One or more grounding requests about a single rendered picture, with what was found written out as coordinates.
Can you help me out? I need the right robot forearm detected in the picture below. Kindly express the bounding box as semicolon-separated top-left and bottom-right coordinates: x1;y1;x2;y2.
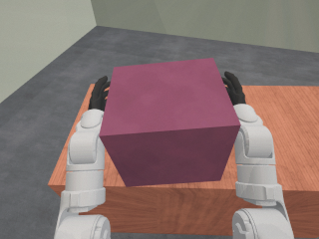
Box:
233;104;294;239

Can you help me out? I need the right robot hand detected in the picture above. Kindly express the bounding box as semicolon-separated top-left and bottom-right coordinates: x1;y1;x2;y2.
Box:
221;71;246;106

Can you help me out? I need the carton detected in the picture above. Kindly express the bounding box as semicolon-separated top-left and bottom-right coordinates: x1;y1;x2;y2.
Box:
99;58;241;187

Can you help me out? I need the left robot hand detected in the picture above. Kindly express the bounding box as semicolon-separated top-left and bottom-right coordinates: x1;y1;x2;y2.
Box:
88;76;111;112

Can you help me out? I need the left robot upper arm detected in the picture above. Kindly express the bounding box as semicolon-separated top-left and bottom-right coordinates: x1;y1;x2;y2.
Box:
55;214;111;239

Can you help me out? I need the left robot forearm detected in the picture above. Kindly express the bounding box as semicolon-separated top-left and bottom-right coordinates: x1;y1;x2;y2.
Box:
54;109;106;239

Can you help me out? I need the pedestal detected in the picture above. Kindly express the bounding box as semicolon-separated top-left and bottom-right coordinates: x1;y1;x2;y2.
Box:
48;84;319;238

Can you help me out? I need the right robot upper arm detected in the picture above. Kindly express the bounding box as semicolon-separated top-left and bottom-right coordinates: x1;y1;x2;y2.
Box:
232;208;294;239

